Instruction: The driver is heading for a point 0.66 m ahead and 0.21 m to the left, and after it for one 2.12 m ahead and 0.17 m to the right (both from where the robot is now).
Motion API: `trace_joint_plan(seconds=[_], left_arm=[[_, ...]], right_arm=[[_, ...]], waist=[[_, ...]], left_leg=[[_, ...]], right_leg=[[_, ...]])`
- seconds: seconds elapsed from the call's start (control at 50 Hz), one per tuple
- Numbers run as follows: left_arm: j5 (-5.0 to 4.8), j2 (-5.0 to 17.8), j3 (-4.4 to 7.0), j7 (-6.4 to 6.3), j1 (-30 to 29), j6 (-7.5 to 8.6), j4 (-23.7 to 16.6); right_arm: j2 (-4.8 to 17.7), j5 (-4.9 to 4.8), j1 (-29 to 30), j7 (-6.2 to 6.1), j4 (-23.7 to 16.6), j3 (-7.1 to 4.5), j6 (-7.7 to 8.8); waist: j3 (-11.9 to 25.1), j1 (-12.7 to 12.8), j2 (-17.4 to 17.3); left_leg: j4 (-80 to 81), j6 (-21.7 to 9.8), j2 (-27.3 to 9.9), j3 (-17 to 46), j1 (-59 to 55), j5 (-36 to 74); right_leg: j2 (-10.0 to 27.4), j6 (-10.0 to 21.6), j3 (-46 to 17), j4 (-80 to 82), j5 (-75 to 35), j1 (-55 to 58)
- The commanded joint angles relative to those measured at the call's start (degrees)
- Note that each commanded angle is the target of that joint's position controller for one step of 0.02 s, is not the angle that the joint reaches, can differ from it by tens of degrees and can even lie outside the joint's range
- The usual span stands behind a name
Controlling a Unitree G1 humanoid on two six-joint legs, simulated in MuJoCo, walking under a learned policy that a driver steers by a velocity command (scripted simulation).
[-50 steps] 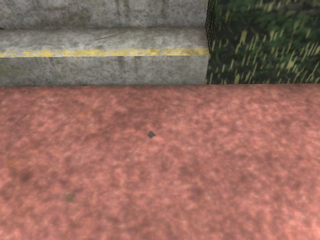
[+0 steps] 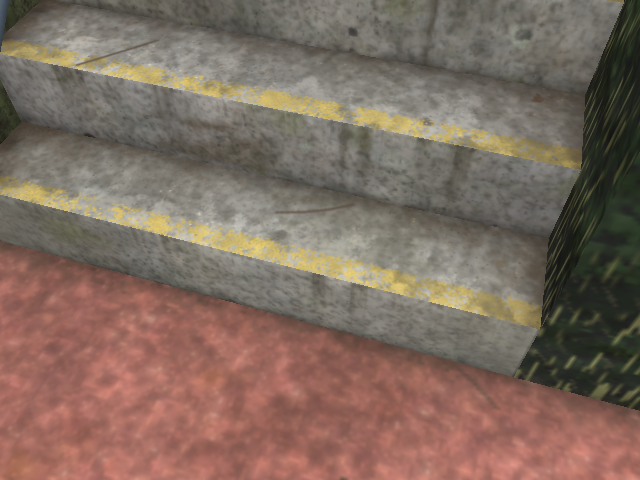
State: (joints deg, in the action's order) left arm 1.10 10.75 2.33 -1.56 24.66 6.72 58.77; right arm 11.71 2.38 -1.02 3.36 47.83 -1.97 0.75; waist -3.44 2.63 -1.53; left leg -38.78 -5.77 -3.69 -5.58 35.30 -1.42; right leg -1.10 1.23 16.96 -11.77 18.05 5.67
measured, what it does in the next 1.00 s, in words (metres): walks ahead, turning left: left foot, then right foot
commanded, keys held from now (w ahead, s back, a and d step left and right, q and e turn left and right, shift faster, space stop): w+q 0.84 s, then w+e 0.16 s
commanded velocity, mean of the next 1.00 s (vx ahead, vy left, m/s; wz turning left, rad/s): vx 0.50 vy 0.00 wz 0.53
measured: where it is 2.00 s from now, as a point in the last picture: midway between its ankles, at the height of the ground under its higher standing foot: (239, 367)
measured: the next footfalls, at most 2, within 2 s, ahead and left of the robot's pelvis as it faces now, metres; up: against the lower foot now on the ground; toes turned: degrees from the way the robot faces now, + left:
left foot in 0.10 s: +0.22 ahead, +0.09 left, +0.00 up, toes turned +9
right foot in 0.64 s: +0.56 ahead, +0.01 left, +0.00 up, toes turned +24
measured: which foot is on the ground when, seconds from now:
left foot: up 0.00-0.08, down 0.10-0.64, up 0.66-1.00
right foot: down 0.00-0.12, up 0.14-0.62, down 0.64-1.00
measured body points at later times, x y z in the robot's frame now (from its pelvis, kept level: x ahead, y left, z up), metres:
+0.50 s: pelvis +0.27 +0.05 +0.01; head +0.30 +0.08 +0.45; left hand +0.39 +0.33 -0.11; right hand +0.33 -0.23 -0.11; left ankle +0.18 +0.08 -0.74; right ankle +0.48 -0.07 -0.68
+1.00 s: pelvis +0.50 +0.12 +0.01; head +0.54 +0.13 +0.46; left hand +0.35 +0.33 -0.12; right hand +0.80 +0.03 -0.10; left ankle +0.52 +0.29 -0.70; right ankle +0.52 -0.01 -0.74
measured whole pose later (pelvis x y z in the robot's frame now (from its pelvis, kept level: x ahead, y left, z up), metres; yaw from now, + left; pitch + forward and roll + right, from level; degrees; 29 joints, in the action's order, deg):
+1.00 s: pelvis +0.50 +0.12 +0.01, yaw +32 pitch +2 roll -1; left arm 0.8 13.7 2.3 0.5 23.1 5.8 52.6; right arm 14.7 2.8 -2.9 2.9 44.0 -1.1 1.5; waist -2.3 4.1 -2.7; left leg -41.6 -2.0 -2.5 1.3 32.4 -7.9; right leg 1.0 0.2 8.3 -14.9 11.9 -4.6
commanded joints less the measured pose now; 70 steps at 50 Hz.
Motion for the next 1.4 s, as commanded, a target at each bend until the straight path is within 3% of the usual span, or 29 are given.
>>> trace_joint_plan(seconds=[0.02, 0.06, 0.1, 0.12, 0.14, 0.16, 0.2, 0.22, 0.26, 0.3, 0.52, 0.58, 0.62, 0.64, 0.66, 0.68, 0.72, 0.74, 0.82, 0.94, 1.02, 1.08, 1.1, 1.12, 1.14, 1.2, 1.28, 1.34, 1.4], left_arm=[[0.6, 8.0, 1.32, -0.79, 2.1, -1.05, -1.5], [0.94, 10.4, 1.93, -1.02, 1.8, -2.57, -1.9], [-0.05, 12.2, 2.57, -0.15, 0.0, -2.88, -4.1], [-1.73, 7.6, 1.57, 0.82, 0.9, -2.21, -7.5], [-1.49, 8.0, 1.92, 1.99, -3.2, -1.24, -11.5], [-0.97, 9.3, 2.06, 2.21, -10.6, -0.55, -13.1], [-0.94, 7.6, 1.48, 1.77, -8.7, -0.08, -11.9], [0.68, 8.1, 1.62, 1.6, -7.7, -1.22, -11.7], [2.17, 7.0, 1.31, 1.83, -5.4, -3.74, -10.8], [1.87, 6.8, 1.34, 2.35, -8.6, -4.37, -12.5], [0.47, 7.9, 0.16, 2.84, -30.2, -3.32, -20.3], [0.2, 10.0, 0.5, 2.19, -24.8, -2.37, -19.6], [0.39, 12.8, 1.62, 0.75, -12.6, -1.22, -16.2], [1.78, 15.9, 2.42, -0.15, -4.3, -0.72, -15.6], [3.27, 20.9, 3.57, -0.34, -2.5, -1.2, -16.2], [1.94, 17.9, 3.52, 0.13, -5.8, -1.96, -15.9], [0.97, 9.7, 1.64, 0.65, -11.4, -2.07, -16.7], [1.01, 8.9, 1.29, 0.5, -11.4, -1.91, -16.2], [0.58, 9.7, 1.53, 1.03, -7.9, 0.07, -13.3], [-0.06, 9.3, 1.03, 1.94, -6.1, 0.29, -10.6], [-0.76, 11.8, 1.57, 2.06, -3.2, -0.47, -8.8], [-1.5, 10.9, 1.15, 1.73, -2.4, -1.52, -8.1], [-1.83, 8.6, 0.33, 1.62, -2.7, -1.4, -9.5], [-2.44, 2.0, -1.46, 1.53, 0.1, -1.35, -11.8], [-1.62, 6.4, -0.38, 0.58, 0.9, -2.81, -10.5], [-0.7, 6.6, 0.57, 1.21, -2.0, -4.31, -9.5], [-0.09, 5.5, 1.52, 1.83, -2.7, -5.83, -10.0], [0.76, 4.3, 1.66, 1.8, -6.1, -6.56, -12.1], [1.5, 4.3, 1.41, 1.94, -10.6, -6.85, -14.7]], right_arm=[[3.0, -0.04, 4.8, 0.79, -4.6, -0.43, 0.74], [4.6, -0.38, -2.0, 0.51, -2.7, -1.3, 0.95], [8.5, 1.29, -17.4, -0.69, 2.2, -3.35, 1.72], [14.9, 2.39, -22.1, -1.74, 2.3, -5.35, 1.48], [18.5, 0.52, -21.1, -1.71, 1.2, -6.14, 0.72], [17.4, -0.43, -20.7, -2.05, 1.9, -6.0, 0.27], [11.5, -1.35, -14.1, -2.73, 1.4, -4.52, 0.68], [10.2, -2.35, -12.0, -3.13, 1.2, -3.98, 1.23], [9.4, -2.48, -11.3, -3.29, 0.8, -3.27, 3.18], [11.1, -2.75, -14.2, -3.03, 1.7, -3.73, 3.56], [12.8, -1.57, -25.4, -3.62, 2.9, -4.09, 3.16], [14.3, -1.6, -21.6, -4.25, 1.7, -4.46, 3.3], [14.4, -2.11, -19.7, -3.53, 1.3, -4.32, 4.03], [11.5, -2.81, -19.5, -3.02, 0.0, -3.41, 4.67], [5.7, -4.86, -25.1, -3.32, -1.9, -2.11, 4.31], [10.1, -2.37, -25.7, -3.81, -1.0, -2.36, 3.39], [10.6, -1.05, -20.1, -3.04, -0.3, -2.5, 2.45], [10.0, -0.48, -18.5, -2.57, -0.7, -2.49, 2.06], [7.1, 0.26, -14.2, -1.19, -3.3, -1.61, 0.43], [3.9, 0.35, -5.7, -0.1, -6.3, 0.55, 1.08], [4.8, 0.37, -0.8, -0.95, -6.9, 1.21, 2.03], [6.9, 1.17, -9.1, -2.13, -3.6, 0.43, 4.18], [10.2, 2.23, -15.6, -2.77, -2.4, -0.51, 4.92], [16.4, 2.63, -18.3, -3.47, -2.5, -1.89, 4.76], [16.2, 0.2, -20.2, -3.55, -1.6, -2.56, 3.72], [6.8, -0.71, -11.7, -2.99, -2.8, -0.01, 3.88], [7.0, -0.78, -9.7, -3.27, -2.6, -0.13, 5.96], [7.0, -0.65, -11.3, -4.35, -1.7, -0.35, 5.67], [7.4, -0.52, -11.4, -5.03, -1.3, -0.29, 5.9]], waist=[[-2.0, -1.6, 7.1], [2.3, -4.4, 7.9], [10.9, -11.1, 4.8], [17.6, -11.0, -4.8], [20.9, -9.0, -9.6], [14.2, -9.8, -1.8], [4.4, -4.1, 4.5], [3.0, -1.7, 4.0], [3.9, 0.2, 1.6], [3.7, -0.3, 0.7], [0.9, -8.0, -2.7], [1.9, -4.4, -3.1], [8.3, 1.1, -1.0], [15.3, 4.3, 2.9], [21.0, 1.6, 16.1], [19.2, -1.1, 14.5], [6.8, -1.8, 3.0], [4.8, -2.1, 4.0], [4.6, -2.9, 6.7], [3.7, -2.8, 8.8], [4.1, -1.5, 9.8], [9.5, -5.4, 5.4], [14.4, -8.1, 0.7], [17.3, -7.5, -12.9], [17.9, -8.5, -11.1], [6.3, -3.6, -5.3], [6.2, -0.1, -3.7], [5.8, -0.6, -4.5], [2.9, -0.7, -2.5]], left_leg=[[4.2, -2.6, 3.1, -3.0, -1.4, -5.7], [5.1, -4.6, 7.0, -4.5, -8.9, -11.2], [11.0, -8.4, 8.6, -0.8, -29.5, -12.4], [12.3, -14.5, -7.1, 21.9, -48.6, -22.4], [21.7, -20.6, -17.1, 48.9, -55.2, -15.7], [22.4, -17.5, -14.5, 39.6, -51.9, -9.9], [23.9, -12.3, -9.9, 27.4, -36.4, 2.2], [25.0, -11.1, -7.2, 23.7, -30.9, 7.2], [26.1, -11.0, -4.8, 21.4, -26.1, 11.3], [26.8, -10.3, -2.9, 19.5, -24.9, 12.1], [22.6, -6.9, -2.8, 24.6, -36.1, 15.8], [17.6, -4.0, -2.9, 26.0, -33.8, 23.4], [3.5, -1.9, 1.3, 24.1, -30.1, 30.8], [-9.6, -0.8, 4.5, 21.9, -23.2, 19.2], [-25.3, 1.0, 13.2, 14.4, -5.9, -20.1], [-31.7, 0.2, 9.2, 12.9, -0.9, -27.8], [-29.8, 1.0, 4.1, 12.3, -1.5, -19.7], [-27.9, 1.5, 2.8, 11.6, -2.3, -18.3], [-27.4, 2.8, 1.2, 9.3, -1.1, -15.0], [-6.3, 3.8, 2.3, 6.2, -6.9, -5.4], [5.2, 3.9, 3.4, 3.1, -12.5, -5.6], [16.2, 2.0, 4.6, 3.3, -27.2, -4.5], [16.7, 0.7, -3.6, 10.8, -38.3, -2.9], [19.0, -4.0, -19.3, 28.2, -51.1, 6.2], [21.2, -7.3, -20.4, 30.1, -45.3, 4.3], [25.6, -3.3, -12.8, 17.5, -31.6, -0.4], [25.3, -3.6, -11.2, 7.0, -24.7, 19.7], [27.4, -6.5, -12.6, 5.6, -22.6, 6.7], [28.3, -4.7, -12.0, 2.9, -22.9, 1.5]], right_leg=[[16.9, 4.7, -2.3, -2.7, -48.2, 2.1], [17.0, 4.7, -1.0, -14.5, -61.5, 4.0], [16.5, 3.4, -0.5, -39.3, -52.9, -6.4], [11.5, 0.7, -0.8, -60.1, -20.5, -28.6], [-0.6, -1.2, -10.3, -75.0, 13.7, -45.1], [3.5, -0.1, -18.0, -73.8, 6.8, -51.4], [7.8, 0.1, -17.9, -61.6, 0.1, -45.6], [8.5, -0.8, -18.1, -58.4, -0.4, -41.8], [8.7, -2.3, -17.8, -55.0, -0.4, -37.1], [8.2, -3.4, -16.9, -50.5, -4.0, -38.0], [3.1, -3.0, -17.2, -24.0, -16.3, -43.2], [1.3, -1.0, -18.2, -17.2, -13.7, -31.2], [0.4, 1.2, -17.3, -12.5, -12.7, -13.6], [10.1, 3.7, -26.3, -11.4, -5.3, -0.9], [25.9, 10.3, -49.3, -7.6, -4.4, 12.1], [27.6, 12.4, -58.0, -5.2, 1.5, 7.0], [21.5, 9.3, -41.5, -2.0, 1.1, -6.6], [19.2, 7.7, -35.5, -0.6, -4.8, -9.8], [17.7, 7.7, -23.0, 0.1, -27.9, -11.7], [13.3, 7.0, -13.6, 1.6, -33.4, -15.6], [13.8, 6.1, -16.8, -2.7, -38.9, -11.9], [11.0, 4.8, -17.4, -16.8, -38.3, -12.1], [8.3, 3.5, -16.3, -26.9, -24.7, -19.5], [0.4, 1.2, -11.1, -41.5, 7.1, -37.9], [0.6, 2.0, -15.3, -50.3, 14.3, -39.9], [4.8, 1.7, -18.0, -58.6, 4.7, -40.9], [2.9, -0.3, -16.6, -62.5, -1.6, -36.4], [3.4, 0.6, -16.4, -68.8, -4.0, -39.0], [4.9, 0.5, -16.8, -57.4, -6.3, -38.9]])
